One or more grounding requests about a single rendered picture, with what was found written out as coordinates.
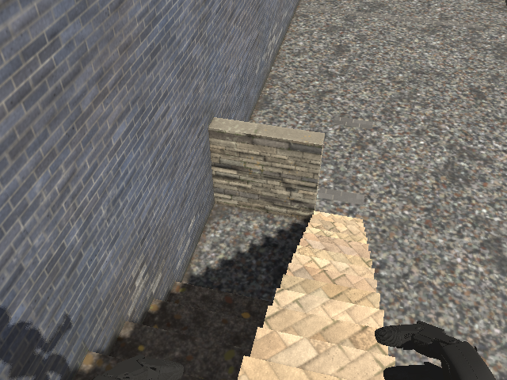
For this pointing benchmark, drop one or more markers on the right robot hand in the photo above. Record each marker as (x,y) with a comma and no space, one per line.
(459,360)

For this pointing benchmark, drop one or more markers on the left robot hand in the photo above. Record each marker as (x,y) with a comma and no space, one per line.
(139,368)

